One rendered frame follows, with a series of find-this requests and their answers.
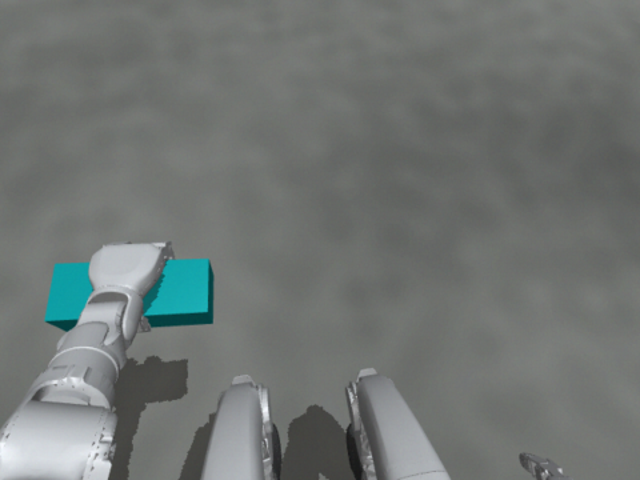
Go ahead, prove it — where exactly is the right robot hand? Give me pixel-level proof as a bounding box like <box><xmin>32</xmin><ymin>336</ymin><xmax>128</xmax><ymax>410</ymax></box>
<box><xmin>519</xmin><ymin>453</ymin><xmax>573</xmax><ymax>480</ymax></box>

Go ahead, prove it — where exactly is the right robot foot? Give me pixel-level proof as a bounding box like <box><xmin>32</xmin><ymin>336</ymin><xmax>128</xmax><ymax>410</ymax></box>
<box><xmin>346</xmin><ymin>424</ymin><xmax>364</xmax><ymax>480</ymax></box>

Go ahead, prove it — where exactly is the left robot hand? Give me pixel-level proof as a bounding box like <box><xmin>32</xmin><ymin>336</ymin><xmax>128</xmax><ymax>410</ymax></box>
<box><xmin>88</xmin><ymin>241</ymin><xmax>175</xmax><ymax>333</ymax></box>

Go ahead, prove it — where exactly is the carton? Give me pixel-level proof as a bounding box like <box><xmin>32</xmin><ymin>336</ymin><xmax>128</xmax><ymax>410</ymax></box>
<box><xmin>44</xmin><ymin>259</ymin><xmax>214</xmax><ymax>332</ymax></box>

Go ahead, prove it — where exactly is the left robot arm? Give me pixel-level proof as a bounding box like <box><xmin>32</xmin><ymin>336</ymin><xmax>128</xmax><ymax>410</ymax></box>
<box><xmin>0</xmin><ymin>286</ymin><xmax>143</xmax><ymax>480</ymax></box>

